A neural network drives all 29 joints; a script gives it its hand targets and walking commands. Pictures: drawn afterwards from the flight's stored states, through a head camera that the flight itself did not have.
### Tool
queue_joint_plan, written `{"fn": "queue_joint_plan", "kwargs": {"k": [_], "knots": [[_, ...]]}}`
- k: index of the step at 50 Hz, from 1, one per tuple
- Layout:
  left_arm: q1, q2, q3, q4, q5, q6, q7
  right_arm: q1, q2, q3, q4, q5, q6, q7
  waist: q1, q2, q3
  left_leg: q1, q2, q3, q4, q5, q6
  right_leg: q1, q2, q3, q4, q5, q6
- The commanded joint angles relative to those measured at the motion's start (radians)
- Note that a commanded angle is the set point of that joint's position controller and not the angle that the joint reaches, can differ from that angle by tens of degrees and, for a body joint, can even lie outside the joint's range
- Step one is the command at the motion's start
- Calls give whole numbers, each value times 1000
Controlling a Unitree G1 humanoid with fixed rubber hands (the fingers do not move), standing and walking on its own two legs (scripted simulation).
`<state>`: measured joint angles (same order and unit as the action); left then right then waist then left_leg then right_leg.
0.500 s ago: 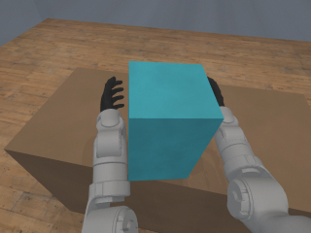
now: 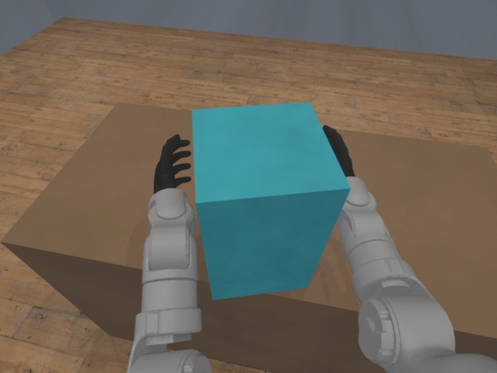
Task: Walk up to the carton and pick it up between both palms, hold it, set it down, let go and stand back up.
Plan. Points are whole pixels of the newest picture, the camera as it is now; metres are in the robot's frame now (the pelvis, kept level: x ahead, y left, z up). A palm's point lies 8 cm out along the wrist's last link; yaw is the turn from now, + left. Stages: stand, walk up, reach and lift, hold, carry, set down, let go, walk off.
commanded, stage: set down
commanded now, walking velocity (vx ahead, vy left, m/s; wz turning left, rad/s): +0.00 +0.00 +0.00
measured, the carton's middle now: (256, 210) +0.36 -0.03 +0.06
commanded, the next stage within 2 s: none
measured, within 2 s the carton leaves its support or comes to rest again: rests again in 1.10 s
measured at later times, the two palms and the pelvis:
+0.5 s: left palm (168, 192) +0.36 +0.11 +0.13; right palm (337, 177) +0.38 -0.17 +0.11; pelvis +0.00 +0.00 +0.00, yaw +0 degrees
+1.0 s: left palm (191, 196) +0.36 +0.08 +0.11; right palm (350, 191) +0.38 -0.20 +0.07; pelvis -0.02 -0.01 +0.00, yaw -2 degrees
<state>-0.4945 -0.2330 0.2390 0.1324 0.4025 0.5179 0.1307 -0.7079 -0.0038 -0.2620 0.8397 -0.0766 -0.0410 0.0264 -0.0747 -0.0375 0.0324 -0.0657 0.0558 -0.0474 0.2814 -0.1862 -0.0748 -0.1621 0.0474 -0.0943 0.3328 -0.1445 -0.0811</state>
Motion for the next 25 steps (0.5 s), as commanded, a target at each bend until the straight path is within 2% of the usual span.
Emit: {"fn": "queue_joint_plan", "kwargs": {"k": [1,2,3,4,7,8,9,10,11,12,13,14,15,16,18,20,22,23,24,25], "knots": [[-258,-500,-376,-28,-75,-25,-74,-395,260,197,-123,-3,-43,97,-49,30,-339,170,-45,57,36,272,39,33,-9,-43,-32,311,104],[-231,-471,-388,-36,-83,-25,-68,-388,212,206,-126,10,-48,98,-44,38,-354,184,-43,55,39,297,37,37,-7,-45,-27,342,103],[-230,-525,-374,-29,-64,-30,-75,-385,297,207,-119,-9,-44,96,-41,29,-317,156,-48,58,47,301,40,38,-13,-37,-30,339,105],[-199,-481,-397,-47,-79,-30,-66,-354,196,202,-135,10,-60,96,-54,50,-378,198,-41,53,52,345,29,43,-3,-47,-21,380,97],[-183,-521,-423,-81,-85,-37,-64,-337,225,202,-114,2,-56,99,-56,53,-349,211,-39,46,69,383,24,8,3,-50,-31,336,85],[-191,-530,-412,-67,-78,-39,-66,-343,260,208,-114,-3,-52,102,-49,42,-330,198,-40,49,59,354,28,12,1,-46,-32,314,88],[-158,-498,-423,-71,-78,-38,-63,-315,194,206,-112,2,-56,103,-55,54,-346,217,-37,46,60,374,24,23,4,-47,-35,342,82],[-152,-503,-404,-58,-64,-37,-65,-320,223,213,-133,-1,-55,102,-41,50,-323,187,-43,50,57,363,27,32,1,-41,-31,343,88],[-139,-488,-399,-47,-66,-37,-65,-310,205,218,-122,9,-55,104,-36,42,-312,185,-41,48,48,351,32,32,2,-43,-33,338,90],[-144,-500,-408,-77,-74,-37,-64,-299,200,211,-105,10,-53,107,-45,38,-320,188,-37,41,49,354,33,34,1,-39,-31,331,88],[-143,-460,-389,-67,-73,-39,-62,-297,180,211,-106,15,-58,105,-35,49,-329,187,-41,49,45,354,32,40,3,-36,-29,347,88],[-170,-501,-381,-79,-68,-50,-62,-329,235,222,-130,11,-59,109,-27,30,-303,151,-44,45,48,337,41,37,-3,-37,-27,328,95],[-110,-447,-369,-55,-56,-46,-60,-278,156,219,-114,13,-61,106,-23,44,-319,156,-43,48,40,348,35,64,-3,-28,-26,360,91],[-151,-477,-374,-53,-65,-47,-64,-307,196,209,-102,9,-54,107,-39,34,-289,136,-43,47,35,311,42,67,-9,-29,-30,332,91],[-133,-443,-344,-41,-51,-47,-70,-291,179,213,-108,5,-54,107,-18,23,-296,131,-45,52,25,295,47,80,-7,-27,-29,336,92],[-144,-437,-348,-56,-62,-53,-71,-292,155,200,-106,0,-56,102,-38,18,-311,136,-46,49,27,290,47,79,-11,-28,-26,356,99],[-217,-447,-324,-30,-46,-56,-79,-331,205,171,-87,-38,-43,100,-38,3,-278,96,-51,56,12,219,58,72,-18,-20,-32,294,102],[-184,-393,-337,-32,-64,-59,-71,-293,143,184,-94,-14,-49,100,-37,24,-311,110,-52,59,9,222,55,90,-20,-24,-23,318,103],[-179,-441,-314,-16,-45,-64,-74,-312,194,170,-87,-35,-47,97,-30,2,-273,92,-49,52,10,202,64,77,-22,-23,-28,290,107],[-214,-426,-311,-5,-44,-62,-76,-325,185,158,-77,-43,-46,101,-35,17,-288,89,-48,54,3,190,63,83,-25,-23,-28,277,102]]}}
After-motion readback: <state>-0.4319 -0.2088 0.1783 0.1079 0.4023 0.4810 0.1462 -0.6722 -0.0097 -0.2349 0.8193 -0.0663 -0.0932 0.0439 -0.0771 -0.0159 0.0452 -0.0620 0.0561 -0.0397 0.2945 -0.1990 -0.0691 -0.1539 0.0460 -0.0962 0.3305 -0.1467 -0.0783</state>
